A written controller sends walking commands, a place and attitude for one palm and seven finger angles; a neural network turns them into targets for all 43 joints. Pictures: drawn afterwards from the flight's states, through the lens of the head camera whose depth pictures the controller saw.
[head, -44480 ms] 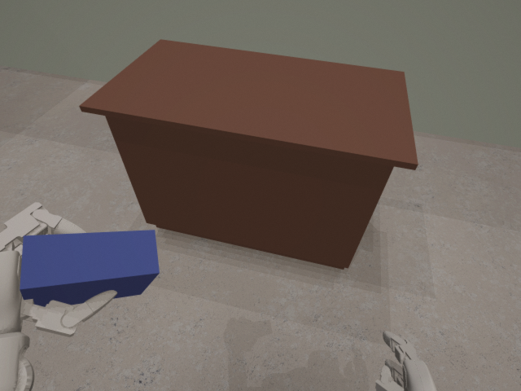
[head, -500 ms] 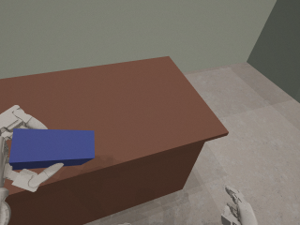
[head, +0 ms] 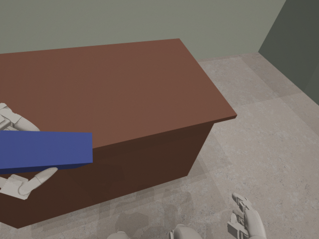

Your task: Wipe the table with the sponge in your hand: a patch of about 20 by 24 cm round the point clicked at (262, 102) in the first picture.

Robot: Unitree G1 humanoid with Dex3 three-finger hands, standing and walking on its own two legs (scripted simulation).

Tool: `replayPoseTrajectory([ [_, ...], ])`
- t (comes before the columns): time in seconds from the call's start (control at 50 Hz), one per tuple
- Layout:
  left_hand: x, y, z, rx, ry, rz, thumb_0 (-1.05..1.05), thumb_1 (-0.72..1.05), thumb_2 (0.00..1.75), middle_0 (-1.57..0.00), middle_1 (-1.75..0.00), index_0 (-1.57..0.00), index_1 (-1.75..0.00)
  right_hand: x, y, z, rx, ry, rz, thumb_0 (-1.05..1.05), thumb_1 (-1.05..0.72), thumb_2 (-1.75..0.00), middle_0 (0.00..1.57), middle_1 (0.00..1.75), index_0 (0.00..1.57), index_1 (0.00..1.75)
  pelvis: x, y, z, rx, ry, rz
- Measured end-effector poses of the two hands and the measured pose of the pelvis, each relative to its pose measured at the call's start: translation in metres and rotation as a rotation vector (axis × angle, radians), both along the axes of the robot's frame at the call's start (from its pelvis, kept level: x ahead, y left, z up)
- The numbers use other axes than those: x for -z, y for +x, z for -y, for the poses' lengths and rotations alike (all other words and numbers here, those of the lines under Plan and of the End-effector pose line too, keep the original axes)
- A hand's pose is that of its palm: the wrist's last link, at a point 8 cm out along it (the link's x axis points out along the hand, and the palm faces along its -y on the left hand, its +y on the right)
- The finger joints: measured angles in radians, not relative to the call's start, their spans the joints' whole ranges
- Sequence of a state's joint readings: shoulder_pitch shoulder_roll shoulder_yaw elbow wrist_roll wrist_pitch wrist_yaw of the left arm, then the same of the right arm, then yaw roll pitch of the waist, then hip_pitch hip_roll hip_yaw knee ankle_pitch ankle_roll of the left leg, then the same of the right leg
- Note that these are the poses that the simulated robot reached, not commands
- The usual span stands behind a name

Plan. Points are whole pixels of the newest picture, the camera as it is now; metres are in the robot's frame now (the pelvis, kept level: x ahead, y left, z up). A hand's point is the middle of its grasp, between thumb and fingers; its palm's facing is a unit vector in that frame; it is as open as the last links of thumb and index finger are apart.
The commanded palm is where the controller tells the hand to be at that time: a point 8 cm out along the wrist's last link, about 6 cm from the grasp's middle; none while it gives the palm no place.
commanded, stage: step back with the hand held close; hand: left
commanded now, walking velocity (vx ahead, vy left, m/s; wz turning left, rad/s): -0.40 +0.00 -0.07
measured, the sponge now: (59, 152) +0.24 +0.21 +0.15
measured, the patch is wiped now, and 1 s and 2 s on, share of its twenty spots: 1.00 1.00 1.00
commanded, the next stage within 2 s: stop stepping back and stand still in 0.10 s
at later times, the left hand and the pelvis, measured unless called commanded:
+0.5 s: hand out of the picture +0.03 +0.21 +0.17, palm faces +0.38 -0.84 -0.39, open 9.7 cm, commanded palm -0.03 +0.25 +0.20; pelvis -0.18 -0.04 -0.01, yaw +1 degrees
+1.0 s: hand out of the picture -0.07 +0.17 +0.19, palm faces +0.37 -0.83 -0.41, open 9.7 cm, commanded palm -0.12 +0.21 +0.20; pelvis -0.28 -0.06 +0.00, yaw +0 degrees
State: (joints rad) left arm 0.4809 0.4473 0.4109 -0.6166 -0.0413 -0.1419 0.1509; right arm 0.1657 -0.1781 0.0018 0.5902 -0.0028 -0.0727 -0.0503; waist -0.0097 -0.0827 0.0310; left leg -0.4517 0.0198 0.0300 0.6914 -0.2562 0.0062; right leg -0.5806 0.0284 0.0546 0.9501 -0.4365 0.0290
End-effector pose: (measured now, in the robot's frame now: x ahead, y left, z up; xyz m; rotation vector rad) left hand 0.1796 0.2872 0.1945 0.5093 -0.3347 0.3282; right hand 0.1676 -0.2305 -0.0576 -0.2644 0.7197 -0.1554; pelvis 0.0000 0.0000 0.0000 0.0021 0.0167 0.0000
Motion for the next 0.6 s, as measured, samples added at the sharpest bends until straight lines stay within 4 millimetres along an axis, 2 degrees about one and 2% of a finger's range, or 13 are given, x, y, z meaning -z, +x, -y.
replayPoseTrajectory([
  [0.06, 0.001, -0.016, 0.002, -0.027, -0.033, -0.020, -0.01, -0.50, 1.09, -0.78, -1.38, -0.78, -1.39, -0.002, -0.023, -0.004, -0.008, 0.045, 0.025, 0.01, -0.90, -0.90, 0.20, 0.30, 0.20, 0.30, -0.004, -0.020, 0.003, 0.023, -0.006, 0.018],
  [0.14, -0.004, -0.042, 0.025, 0.005, -0.057, -0.004, -0.01, -0.50, 1.09, -0.78, -1.38, -0.78, -1.39, 0.002, -0.056, -0.002, -0.025, 0.078, 0.039, 0.01, -0.90, -0.90, 0.20, 0.30, 0.20, 0.30, -0.004, -0.048, 0.012, 0.034, -0.023, 0.024],
  [0.22, -0.010, -0.072, 0.052, 0.057, -0.016, 0.020, -0.01, -0.50, 1.09, -0.78, -1.38, -0.78, -1.39, 0.016, -0.089, 0.012, -0.025, 0.097, 0.042, 0.01, -0.90, -0.90, 0.20, 0.30, 0.20, 0.30, 0.002, -0.080, 0.025, 0.026, -0.073, 0.040],
  [0.28, -0.012, -0.100, 0.062, 0.087, -0.011, 0.013, -0.01, -0.50, 1.09, -0.78, -1.38, -0.78, -1.39, 0.018, -0.120, 0.026, 0.016, 0.101, 0.001, 0.01, -0.90, -0.90, 0.20, 0.30, 0.20, 0.30, -0.001, -0.101, 0.032, 0.014, -0.053, 0.047],
  [0.4, 0.002, -0.146, 0.053, 0.040, -0.042, -0.059, -0.01, -0.50, 1.09, -0.78, -1.38, -0.78, -1.39, 0.007, -0.177, 0.052, 0.072, 0.040, -0.021, 0.01, -0.90, -0.90, 0.20, 0.30, 0.20, 0.30, -0.006, -0.139, 0.039, -0.001, 0.011, -0.007],
  [0.48, 0.008, -0.178, 0.040, 0.011, -0.042, -0.015, -0.01, -0.50, 1.09, -0.78, -1.38, -0.78, -1.39, 0.005, -0.205, 0.065, 0.054, -0.038, 0.016, 0.01, -0.90, -0.90, 0.20, 0.30, 0.20, 0.30, 0.008, -0.171, 0.035, -0.035, 0.009, -0.036],
  [0.52, 0.008, -0.196, 0.037, -0.007, -0.039, -0.001, -0.01, -0.50, 1.09, -0.78, -1.38, -0.78, -1.39, 0.003, -0.220, 0.067, 0.075, -0.033, 0.034, 0.01, -0.90, -0.90, 0.20, 0.30, 0.20, 0.30, 0.007, -0.186, 0.036, -0.003, 0.069, 0.001],
  [0.6, 0.000, -0.220, 0.041, -0.034, -0.051, 0.007, -0.01, -0.50, 1.09, -0.78, -1.38, -0.78, -1.39, 0.004, -0.249, 0.063, 0.092, 0.040, 0.082, 0.01, -0.90, -0.90, 0.20, 0.30, 0.20, 0.30, -0.002, -0.200, 0.041, -0.005, 0.060, 0.024],
])
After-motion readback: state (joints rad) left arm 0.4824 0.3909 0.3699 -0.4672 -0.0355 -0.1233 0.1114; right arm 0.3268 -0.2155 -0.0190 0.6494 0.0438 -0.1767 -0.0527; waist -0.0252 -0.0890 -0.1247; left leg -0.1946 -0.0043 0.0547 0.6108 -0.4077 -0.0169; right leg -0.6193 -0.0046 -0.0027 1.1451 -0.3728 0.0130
